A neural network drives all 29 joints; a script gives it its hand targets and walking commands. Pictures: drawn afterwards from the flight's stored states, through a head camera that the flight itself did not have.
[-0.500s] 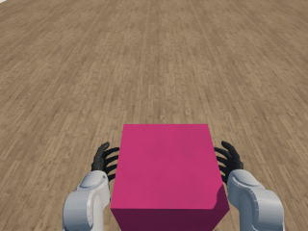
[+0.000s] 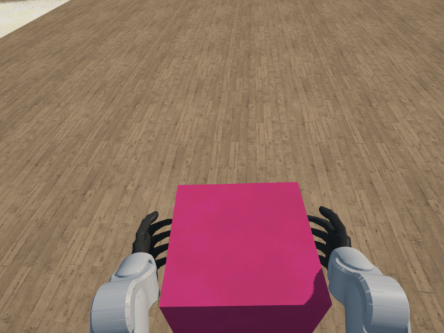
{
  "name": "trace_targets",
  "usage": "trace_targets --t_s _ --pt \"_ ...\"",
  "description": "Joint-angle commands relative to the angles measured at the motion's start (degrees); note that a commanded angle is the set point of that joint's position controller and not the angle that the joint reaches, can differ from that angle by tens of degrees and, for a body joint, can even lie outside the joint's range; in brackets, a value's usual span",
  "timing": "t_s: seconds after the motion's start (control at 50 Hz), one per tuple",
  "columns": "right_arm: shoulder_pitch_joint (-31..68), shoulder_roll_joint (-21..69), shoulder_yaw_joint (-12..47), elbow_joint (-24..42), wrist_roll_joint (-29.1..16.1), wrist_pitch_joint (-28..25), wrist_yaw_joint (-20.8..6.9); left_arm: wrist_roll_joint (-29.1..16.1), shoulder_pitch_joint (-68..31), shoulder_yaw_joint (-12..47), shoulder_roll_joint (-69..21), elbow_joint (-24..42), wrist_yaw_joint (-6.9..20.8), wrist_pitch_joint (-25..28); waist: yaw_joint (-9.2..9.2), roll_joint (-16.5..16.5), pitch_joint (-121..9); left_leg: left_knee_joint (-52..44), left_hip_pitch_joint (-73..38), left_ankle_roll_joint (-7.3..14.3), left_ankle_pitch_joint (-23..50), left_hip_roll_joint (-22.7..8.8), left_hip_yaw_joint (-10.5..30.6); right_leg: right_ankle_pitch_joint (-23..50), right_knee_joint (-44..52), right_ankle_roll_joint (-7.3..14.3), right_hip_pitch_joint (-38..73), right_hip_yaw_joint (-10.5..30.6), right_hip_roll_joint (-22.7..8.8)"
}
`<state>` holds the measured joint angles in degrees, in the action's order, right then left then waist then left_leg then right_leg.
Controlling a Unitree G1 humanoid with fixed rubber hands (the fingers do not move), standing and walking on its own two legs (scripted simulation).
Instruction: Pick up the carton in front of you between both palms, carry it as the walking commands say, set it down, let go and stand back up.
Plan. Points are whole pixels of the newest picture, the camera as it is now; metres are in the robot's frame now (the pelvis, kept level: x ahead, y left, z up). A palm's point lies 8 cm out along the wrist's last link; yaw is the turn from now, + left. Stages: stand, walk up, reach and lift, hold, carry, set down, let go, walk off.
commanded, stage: carry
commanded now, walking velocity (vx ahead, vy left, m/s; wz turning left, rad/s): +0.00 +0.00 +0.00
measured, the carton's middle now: (239, 271) +0.24 +0.00 +0.00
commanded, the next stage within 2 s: hold in 1.60 s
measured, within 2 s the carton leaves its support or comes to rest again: neither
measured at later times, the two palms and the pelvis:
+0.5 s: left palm (144, 219) +0.30 +0.17 +0.08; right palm (315, 217) +0.30 -0.13 +0.08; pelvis +0.07 +0.02 -0.01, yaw -1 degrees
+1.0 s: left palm (151, 224) +0.32 +0.17 +0.04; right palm (308, 223) +0.31 -0.13 +0.04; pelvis +0.04 +0.03 +0.00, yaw -1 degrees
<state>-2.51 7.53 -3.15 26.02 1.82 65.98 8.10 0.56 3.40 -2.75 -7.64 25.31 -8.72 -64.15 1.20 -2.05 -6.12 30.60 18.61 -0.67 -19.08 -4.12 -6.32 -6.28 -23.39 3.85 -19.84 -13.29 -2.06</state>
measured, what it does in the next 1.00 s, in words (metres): stands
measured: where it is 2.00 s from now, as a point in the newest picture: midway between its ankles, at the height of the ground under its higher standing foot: outside the picture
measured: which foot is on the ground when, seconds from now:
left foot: down 0.00-1.00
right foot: down 0.00-1.00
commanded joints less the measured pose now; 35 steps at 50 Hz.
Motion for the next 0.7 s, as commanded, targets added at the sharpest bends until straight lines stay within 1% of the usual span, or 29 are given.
trace_targets --t_s 0.0,0.02,0.04,0.06,0.1,0.12,0.14,0.18,0.26,0.34,0.4,0.48,0.56,0.68 --pt "21.2 43.1 33.1 8.8 -10.2 -2.8 -2.3 -11.4 -22.9 33.3 -43.8 9.8 3.9 1.4 -1.25 6.2 -14.3 -8.4 -8.7 0.0 8.6 -3.3 1.2 -12.6 7.8 -1.8 5.2 8.3 -10.6" --pt "21.8 41.8 32.6 8.9 -10.1 -2.5 -2.1 -11.5 -24.0 33.5 -42.8 10.0 3.6 1.0 -1.03 3.6 -12.1 -8.9 -6.5 0.1 9.0 -6.0 4.3 -7.6 4.6 -2.7 5.7 7.5 -8.9" --pt "22.3 40.2 32.2 8.9 -10.0 -2.2 -1.8 -11.4 -24.2 33.6 -41.7 10.1 3.3 0.5 -0.87 0.6 -10.5 -8.3 -4.8 0.3 11.7 -7.2 5.4 -1.1 2.6 -3.2 6.1 7.4 -7.8" --pt "21.8 38.7 31.5 8.5 -9.9 -1.7 -1.6 -11.3 -24.0 33.1 -40.3 9.8 2.9 0.0 -0.9 -1.0 -9.9 -7.6 -4.3 0.5 14.6 -7.1 5.0 3.2 0.8 -3.4 7.1 7.9 -8.2" --pt "20.0 36.0 30.3 6.9 -9.9 -0.8 -0.9 -10.6 -22.4 31.8 -37.3 8.7 1.8 -1.0 -0.97 -0.8 -11.1 -6.5 -4.4 0.8 20.9 -6.9 5.2 10.0 -2.5 -3.6 9.2 8.3 -8.5" --pt "19.3 34.8 29.8 6.2 -9.8 -0.4 -0.6 -10.0 -21.4 31.0 -36.0 8.0 1.3 -1.5 -0.98 -0.8 -11.8 -5.4 -5.2 0.8 25.6 -6.8 5.1 13.2 -4.0 -3.6 9.5 8.1 -8.4" --pt "18.6 33.8 29.3 5.6 -9.7 0.0 -0.2 -9.4 -20.5 30.3 -34.9 7.1 0.7 -1.9 -1.0 -0.6 -12.3 -4.5 -5.9 0.7 29.1 -6.7 4.9 15.2 -5.0 -3.6 9.6 7.9 -8.3" --pt "18.0 32.6 28.6 4.5 -9.4 0.6 0.2 -8.3 -19.3 28.9 -33.8 5.4 -0.1 -2.5 -1.03 0.0 -12.5 -3.6 -6.1 0.6 32.2 -6.7 4.6 16.8 -6.0 -3.8 9.8 7.5 -8.1" --pt "20.9 34.4 28.9 5.1 -10.2 0.7 0.1 -8.3 -21.5 28.6 -35.8 5.2 -0.3 -2.6 -1.05 0.7 -11.9 -3.0 -5.9 0.6 32.5 -6.3 4.1 17.2 -6.6 -3.7 9.8 7.4 -8.1" --pt "23.6 37.5 30.1 6.5 -11.3 0.0 -0.7 -9.5 -24.1 30.0 -39.2 6.5 0.5 -1.8 -1.09 1.0 -12.8 -2.6 -6.5 0.9 31.2 -6.0 4.0 16.2 -7.0 -3.5 10.1 7.6 -7.9" --pt "23.9 38.1 30.9 5.9 -11.1 -0.5 -1.6 -9.6 -24.6 31.1 -39.9 6.1 1.5 -1.2 -1.11 1.0 -13.4 -2.3 -7.0 1.2 30.2 -5.8 4.1 15.2 -7.1 -3.3 10.3 7.7 -7.8" --pt "24.3 37.2 31.5 3.0 -10.0 -1.2 -3.4 -8.8 -25.2 32.0 -38.9 3.4 3.4 -0.5 -1.13 1.1 -13.0 -2.4 -7.0 1.6 28.1 -5.6 4.2 13.7 -6.8 -3.3 10.1 7.9 -7.8" --pt "25.4 33.3 29.7 -1.3 -8.2 -2.9 -5.2 -7.1 -26.2 30.3 -35.6 -1.1 5.3 1.2 -1.03 1.3 -11.4 -3.6 -6.4 1.9 24.0 -5.4 4.2 10.6 -5.7 -3.2 9.5 8.0 -7.8" --pt "29.9 34.6 28.6 -7.0 -7.1 -6.8 -8.0 -5.9 -30.3 29.1 -36.4 -6.4 8.3 5.2 -1.1 1.6 -10.5 -5.3 -5.5 2.2 18.3 -5.1 4.3 6.5 -4.0 -3.2 9.2 8.3 -7.8"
